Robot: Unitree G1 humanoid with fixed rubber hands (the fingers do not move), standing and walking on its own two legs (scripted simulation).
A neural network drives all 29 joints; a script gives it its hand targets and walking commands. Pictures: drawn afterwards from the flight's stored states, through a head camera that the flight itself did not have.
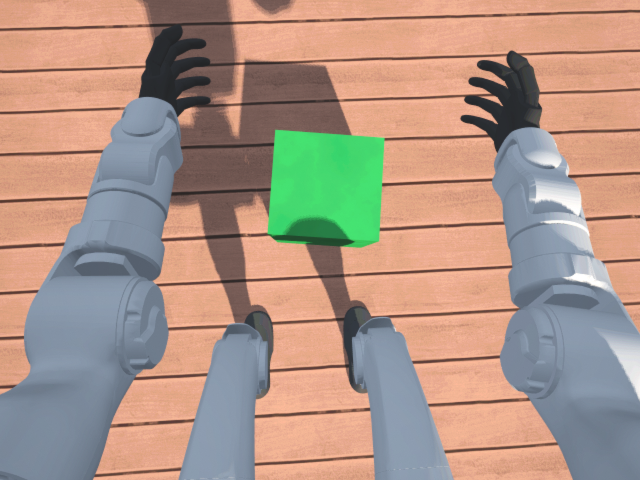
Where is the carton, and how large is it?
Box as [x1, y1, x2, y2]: [268, 130, 384, 247]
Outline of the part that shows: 275,130 268,234 275,240 280,242 361,247 378,241 384,138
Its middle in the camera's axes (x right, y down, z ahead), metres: +0.01 -0.09 +0.86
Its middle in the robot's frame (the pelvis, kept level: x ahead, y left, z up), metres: +0.49 -0.04 -0.52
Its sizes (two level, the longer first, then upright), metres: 0.210 0.200 0.250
